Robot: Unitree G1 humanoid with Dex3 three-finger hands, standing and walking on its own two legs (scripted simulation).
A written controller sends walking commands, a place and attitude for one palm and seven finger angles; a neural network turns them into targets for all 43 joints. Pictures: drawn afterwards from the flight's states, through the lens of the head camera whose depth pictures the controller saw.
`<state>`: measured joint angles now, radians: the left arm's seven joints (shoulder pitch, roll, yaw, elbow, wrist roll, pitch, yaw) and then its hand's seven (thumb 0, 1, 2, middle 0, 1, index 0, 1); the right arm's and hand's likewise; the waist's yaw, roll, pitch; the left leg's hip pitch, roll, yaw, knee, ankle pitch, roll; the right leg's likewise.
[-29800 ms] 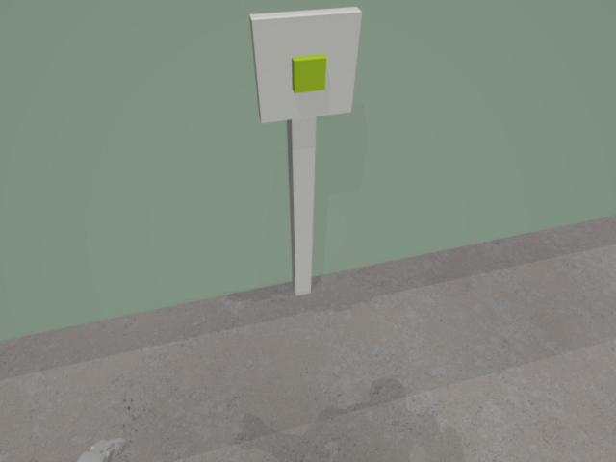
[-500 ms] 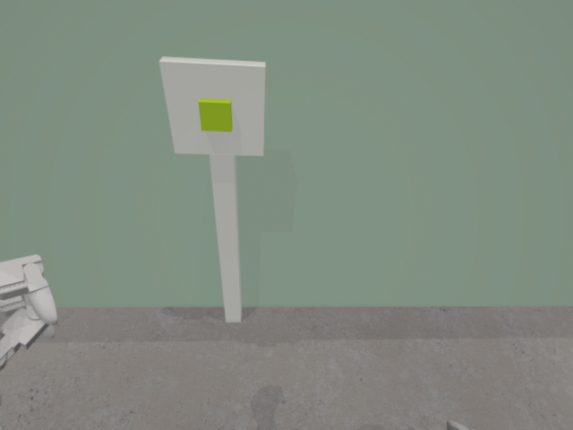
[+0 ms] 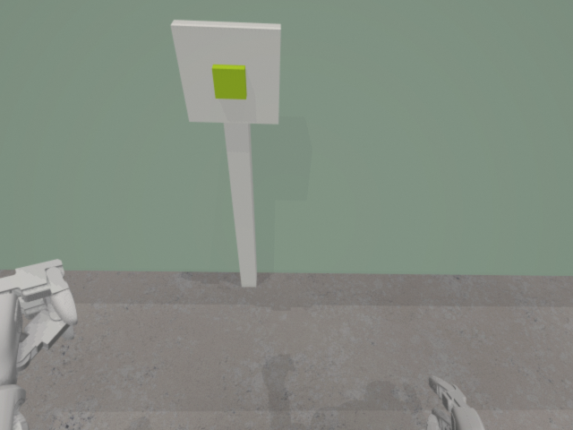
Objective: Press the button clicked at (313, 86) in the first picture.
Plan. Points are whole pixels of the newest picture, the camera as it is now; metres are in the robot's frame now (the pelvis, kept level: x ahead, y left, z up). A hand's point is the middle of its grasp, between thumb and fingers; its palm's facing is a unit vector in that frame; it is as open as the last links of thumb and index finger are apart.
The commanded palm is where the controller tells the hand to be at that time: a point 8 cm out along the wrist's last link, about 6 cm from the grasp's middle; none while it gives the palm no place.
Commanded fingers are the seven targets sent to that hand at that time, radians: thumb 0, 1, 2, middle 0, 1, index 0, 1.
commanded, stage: let the arm hang, fingers relaxed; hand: left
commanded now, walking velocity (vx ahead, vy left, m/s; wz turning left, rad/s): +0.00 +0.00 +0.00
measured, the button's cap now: (230, 81) +0.74 +0.18 +0.12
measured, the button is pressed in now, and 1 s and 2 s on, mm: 0 0 0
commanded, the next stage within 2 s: stand and wait in 1.08 s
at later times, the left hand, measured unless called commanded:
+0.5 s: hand out of the picture -0.09 +0.21 -0.17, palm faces +0.06 -0.97 -0.25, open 4.9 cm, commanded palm none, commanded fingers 0.00 0.90 0.90 -0.31 -0.42 -0.31 -0.42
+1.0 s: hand out of the picture +0.02 +0.19 -0.17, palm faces +0.05 -0.98 -0.21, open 7.4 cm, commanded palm none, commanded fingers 0.00 0.90 0.90 -0.20 -0.30 -0.20 -0.30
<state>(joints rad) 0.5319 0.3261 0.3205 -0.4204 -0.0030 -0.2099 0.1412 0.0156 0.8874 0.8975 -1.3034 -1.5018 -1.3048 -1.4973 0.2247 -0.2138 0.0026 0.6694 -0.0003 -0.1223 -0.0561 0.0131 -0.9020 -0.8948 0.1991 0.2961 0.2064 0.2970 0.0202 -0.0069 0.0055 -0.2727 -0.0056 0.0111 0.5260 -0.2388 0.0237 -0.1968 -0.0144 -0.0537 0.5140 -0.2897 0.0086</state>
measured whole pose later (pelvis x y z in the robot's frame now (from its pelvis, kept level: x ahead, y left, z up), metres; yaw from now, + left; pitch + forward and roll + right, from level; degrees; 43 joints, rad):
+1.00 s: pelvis -0.02 +0.00 +0.01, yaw +2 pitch -2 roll -1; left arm 0.19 0.19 0.03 1.12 0.01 -0.01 0.01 0.01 0.90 0.90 -0.20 -0.31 -0.20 -0.30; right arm 0.29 -0.18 -0.02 1.12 -0.02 0.01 -0.02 0.00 -0.90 -0.89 0.20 0.30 0.21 0.30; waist -0.02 0.01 0.04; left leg -0.25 -0.02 -0.02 0.42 -0.15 0.02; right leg -0.16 -0.02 -0.06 0.42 -0.23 0.00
